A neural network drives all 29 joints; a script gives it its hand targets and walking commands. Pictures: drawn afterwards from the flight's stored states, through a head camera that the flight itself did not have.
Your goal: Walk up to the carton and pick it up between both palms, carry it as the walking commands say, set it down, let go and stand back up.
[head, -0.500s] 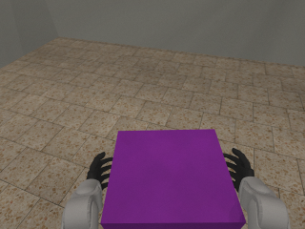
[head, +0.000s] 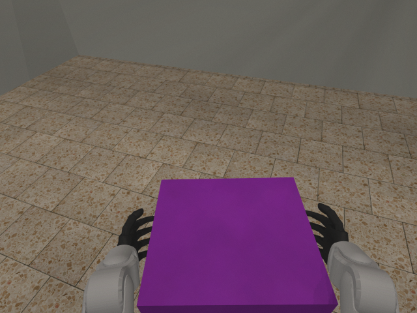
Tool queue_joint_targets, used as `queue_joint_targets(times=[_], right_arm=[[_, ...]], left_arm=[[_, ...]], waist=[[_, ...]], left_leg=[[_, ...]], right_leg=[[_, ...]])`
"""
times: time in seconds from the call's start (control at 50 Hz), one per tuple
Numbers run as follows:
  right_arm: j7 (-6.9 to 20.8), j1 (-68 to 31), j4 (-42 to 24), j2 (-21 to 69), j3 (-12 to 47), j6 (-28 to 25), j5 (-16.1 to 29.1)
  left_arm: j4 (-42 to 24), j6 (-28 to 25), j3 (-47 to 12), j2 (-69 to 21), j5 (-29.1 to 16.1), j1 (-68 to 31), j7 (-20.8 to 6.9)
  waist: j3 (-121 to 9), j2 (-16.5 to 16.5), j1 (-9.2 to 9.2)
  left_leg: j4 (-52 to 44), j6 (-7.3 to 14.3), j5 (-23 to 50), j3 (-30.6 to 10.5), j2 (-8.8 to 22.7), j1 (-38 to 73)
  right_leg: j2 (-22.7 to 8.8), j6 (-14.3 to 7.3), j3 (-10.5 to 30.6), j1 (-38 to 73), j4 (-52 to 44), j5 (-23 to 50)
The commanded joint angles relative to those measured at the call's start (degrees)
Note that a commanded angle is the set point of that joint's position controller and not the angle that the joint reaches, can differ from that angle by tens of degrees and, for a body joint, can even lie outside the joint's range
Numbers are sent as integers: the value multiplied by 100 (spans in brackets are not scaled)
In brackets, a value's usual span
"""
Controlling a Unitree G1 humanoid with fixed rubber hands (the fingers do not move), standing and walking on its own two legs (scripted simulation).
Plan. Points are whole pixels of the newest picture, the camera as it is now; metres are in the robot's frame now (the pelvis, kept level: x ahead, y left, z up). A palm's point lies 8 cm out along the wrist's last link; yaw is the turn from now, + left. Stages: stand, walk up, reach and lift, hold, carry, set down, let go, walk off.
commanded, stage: carry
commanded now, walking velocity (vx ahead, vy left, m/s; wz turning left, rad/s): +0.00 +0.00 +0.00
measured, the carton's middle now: (229, 263) +0.26 +0.00 -0.02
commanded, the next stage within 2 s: hold in 0.06 s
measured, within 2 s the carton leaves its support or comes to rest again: neither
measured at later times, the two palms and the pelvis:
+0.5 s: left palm (112, 248) +0.26 +0.22 +0.03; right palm (304, 244) +0.27 -0.14 +0.04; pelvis -0.01 +0.03 +0.01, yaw -6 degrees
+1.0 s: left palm (131, 234) +0.29 +0.19 +0.02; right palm (312, 232) +0.29 -0.16 +0.04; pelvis -0.03 +0.04 +0.00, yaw -7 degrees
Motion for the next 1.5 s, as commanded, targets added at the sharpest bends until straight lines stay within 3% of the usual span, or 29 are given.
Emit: queue_joint_targets(times=[0.0, 0.04, 0.06, 0.08, 0.12, 0.18, 0.22, 0.24, 0.38, 0.46, 0.54, 0.56, 0.58, 0.6, 0.68, 0.72, 0.82, 0.88, 0.9, 0.96, 1.04, 1.06, 1.12, 1.16, 1.18, 1.2, 1.28, 1.3, 1.48], right_arm=[[357, -2261, -1252, 3959, 4037, -15, 1408], [392, -2244, -830, 3794, 3895, -12, 1256], [351, -1974, 1181, 1963, 2062, -350, 362], [228, -2318, 1828, 2043, 2176, -747, 388], [230, -2221, 1185, 2858, 2814, -1340, 636], [165, -2598, 611, 3454, 3576, -1625, 905], [130, -2606, 510, 3401, 3765, -1730, 936], [161, -2624, 966, 3312, 3569, -1666, 841], [343, -2837, 1497, 2977, 3213, -1738, 742], [519, -3369, 1284, 3254, 3423, -1753, 869], [896, -3910, 1772, 3625, 3439, -1755, 908], [953, -3823, 2027, 3663, 3364, -1725, 866], [1040, -3909, 2026, 3851, 3439, -1755, 880], [1094, -3630, 2155, 3974, 2751, -1711, 228], [1710, -5129, 2851, 4535, 2617, -2011, 436], [1886, -5702, 3593, 4798, 2384, -2095, 273], [2105, -5899, 4810, 4833, 1470, -2416, -212], [2137, -5849, 5345, 5004, 1175, -2572, -313], [2105, -5596, 5491, 5059, 973, -2575, -401], [1989, -5809, 5239, 5024, 869, -2789, -523], [1820, -5268, 5136, 4960, 997, -2975, -609], [1785, -5302, 4971, 4971, 1007, -3096, -528], [1621, -5075, 4598, 5233, 1515, -3345, -355], [1478, -4860, 4693, 5249, 1555, -3409, -455], [1460, -4926, 4574, 5264, 1768, -3478, -325], [1391, -4759, 4523, 5013, 1742, -3565, -368], [1428, -5166, 4462, 5086, 1973, -3682, -139], [1418, -5338, 4298, 5165, 2069, -3746, -131], [1449, -5241, 4511, 5278, 2051, -3784, -179]], left_arm=[[-1387, -142, -3807, -4085, -1549, -2686, -517], [-1041, -150, -3606, -3832, -1364, -2643, -542], [970, -474, -1596, -1821, 169, -1793, -456], [1789, -836, -1033, -951, 32, -2154, -437], [209, -1455, -2163, -1573, -676, -2833, -550], [-281, -1627, -2542, -2055, -1026, -2880, -670], [-222, -1617, -2619, -2125, -1133, -2823, -688], [-17, -1548, -2494, -2029, -984, -2933, -660], [261, -1416, -2876, -2572, -1142, -3592, -656], [702, -1318, -2969, -3302, -1204, -3494, -726], [954, -1282, -2732, -3726, -1036, -3853, -733], [1055, -1258, -2791, -3902, -1095, -3967, -760], [1204, -1227, -2671, -4035, -948, -3760, -794], [1578, -1221, -3081, -4783, -1112, -3975, -1104], [1948, -1501, -2612, -5047, -710, -5301, -1211], [2674, -1627, -2247, -5218, -578, -5809, -1268], [3898, -1900, -1514, -5505, -286, -6020, -1407], [3935, -2104, -1023, -5188, -49, -6137, -1407], [4117, -2124, -1064, -5200, -67, -6117, -1470], [4165, -2315, -770, -4922, 169, -6040, -1526], [3948, -2619, -1081, -4960, 109, -5644, -1565], [3859, -2707, -1187, -5009, 112, -5679, -1568], [3694, -3080, -1405, -4965, 2, -5321, -1618], [3556, -3287, -1526, -4828, -95, -5515, -1650], [3590, -3380, -1509, -4733, -107, -5452, -1641], [3525, -3422, -1682, -4829, -150, -5523, -1651], [3824, -3530, -1437, -4686, 53, -5258, -1592], [3649, -3653, -1570, -4784, -26, -5466, -1630], [3664, -3714, -1764, -4790, -112, -5722, -1647]], waist=[[-1243, 139, 7], [-1202, -25, 20], [925, -362, 584], [841, -642, 485], [-26, -142, 354], [-1680, -139, 739], [-1633, 37, 733], [-1063, 41, 741], [-747, 471, 216], [-983, 243, 198], [-732, 270, 558], [-830, 147, 350], [-943, 341, 602], [-568, -238, -503], [-428, 682, 169], [-383, 388, 331], [-450, 10, 254], [-560, -68, 614], [-486, 18, 362], [-654, -196, 510], [-1234, -148, 279], [-1500, 286, 221], [-2113, -38, 347], [-2232, -390, 88], [-2505, -265, 291], [-2567, -83, 41], [-2708, 72, 507], [-3082, -268, 401], [-3597, -66, 251]], left_leg=[[-210, 157, 888, -513, 533, 650], [-212, 113, 881, -491, 583, 661], [-573, 327, -239, -330, -607, 1198], [-447, 323, -9, -341, -611, 1460], [-382, 171, 502, -470, -536, 1496], [-298, 94, 1201, -621, -570, 1649], [-400, 67, 1248, -663, -539, 1676], [-420, 86, 951, -645, -527, 1705], [-592, -46, 682, -831, -428, 2058], [-573, -57, 927, -935, -396, 2163], [-671, -92, 731, -926, -340, 1914], [-657, -98, 726, -1039, -327, 2090], [-680, -120, 869, -980, -322, 2056], [-721, -13, 318, -1032, -363, 2490], [-1029, 82, -1311, -1279, -250, 2064], [-1067, 177, -1861, -1347, -159, 1845], [-785, 168, -1332, -1161, -153, 2132], [-497, 148, -799, -954, -231, 2296], [-462, 162, -806, -899, -251, 2185], [-240, 161, -347, -790, -313, 1950], [-21, 130, 761, -804, -320, 1826], [84, 79, 921, -792, -390, 1879], [421, 131, 1649, -769, -456, 1632], [607, 174, 1773, -819, -468, 1392], [662, 147, 1747, -770, -477, 1184], [750, 99, 1801, -834, -482, 1181], [999, 127, 1400, -806, -526, 654], [1167, 175, 1577, -818, -536, 395], [1654, 118, 1578, -801, -616, -247]], right_leg=[[-907, -33, 831, 146, -412, 1075], [-866, -5, 782, 159, -455, 1012], [-53, 305, 1235, 18, -1201, 318], [-69, 261, 1262, -340, -1289, 10], [28, 321, 1393, 203, -1013, 953], [-176, 546, 1677, 1563, -567, 3499], [-204, 576, 1725, 1563, -605, 3757], [-142, 520, 1702, 1213, -781, 2798], [161, 97, 1430, 691, -809, 1436], [220, 70, 1385, 785, -706, 1591], [257, 56, 1334, 587, -631, 1114], [287, 32, 1335, 545, -605, 1078], [233, 44, 1359, 679, -612, 1160], [271, -109, 1312, 340, -918, 561], [327, -103, 1200, 240, -522, -69], [286, -108, 1229, 246, -454, -443], [159, -195, 1353, -339, -556, -544], [24, -234, 1518, -779, -648, -667], [51, -199, 1484, -736, -624, -630], [40, -132, 1499, -979, -557, -497], [79, -11, 1478, -878, -338, 609], [109, -78, 1477, -1024, -251, 749], [69, 79, 1536, -889, -37, 1579], [109, 160, 1498, -1034, 113, 1879], [125, 197, 1508, -986, 222, 1898], [117, 124, 1561, -1092, 255, 1990], [200, 142, 1453, -1483, 621, 1380], [233, 196, 1401, -1455, 744, 1734], [305, 204, 1373, -2304, 1330, 1694]])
